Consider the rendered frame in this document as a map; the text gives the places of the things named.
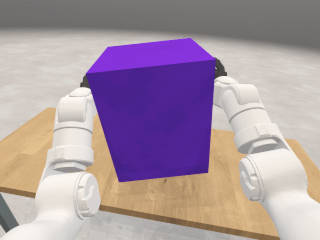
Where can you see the left robot upper arm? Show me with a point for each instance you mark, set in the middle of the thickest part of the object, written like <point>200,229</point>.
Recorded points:
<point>63,204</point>

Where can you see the left robot forearm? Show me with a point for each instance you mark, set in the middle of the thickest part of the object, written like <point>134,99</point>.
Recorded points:
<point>72,135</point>

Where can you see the table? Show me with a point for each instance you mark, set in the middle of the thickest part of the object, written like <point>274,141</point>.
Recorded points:
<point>212,201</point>

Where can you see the right robot forearm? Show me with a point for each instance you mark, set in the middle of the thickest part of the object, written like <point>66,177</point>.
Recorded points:
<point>254,132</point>

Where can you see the carton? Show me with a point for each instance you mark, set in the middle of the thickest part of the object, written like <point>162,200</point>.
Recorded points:
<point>155,104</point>

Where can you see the robot left hand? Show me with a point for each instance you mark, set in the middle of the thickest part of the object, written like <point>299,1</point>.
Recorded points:
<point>85,83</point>

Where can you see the robot right hand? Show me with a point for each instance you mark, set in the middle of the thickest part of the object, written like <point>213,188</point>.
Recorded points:
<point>220,69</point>

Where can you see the right robot upper arm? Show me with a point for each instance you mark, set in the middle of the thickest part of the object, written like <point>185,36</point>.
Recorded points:
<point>276,180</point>

